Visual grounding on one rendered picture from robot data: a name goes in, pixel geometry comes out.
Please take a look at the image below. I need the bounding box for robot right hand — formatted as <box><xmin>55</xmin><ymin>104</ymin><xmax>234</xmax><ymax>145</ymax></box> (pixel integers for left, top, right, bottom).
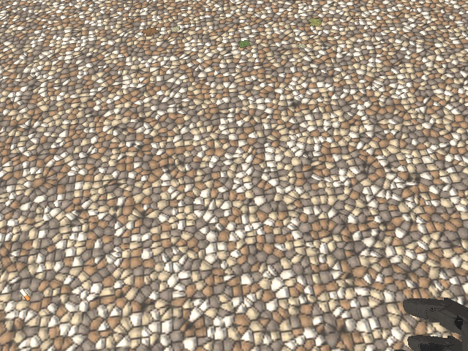
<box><xmin>394</xmin><ymin>298</ymin><xmax>468</xmax><ymax>351</ymax></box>

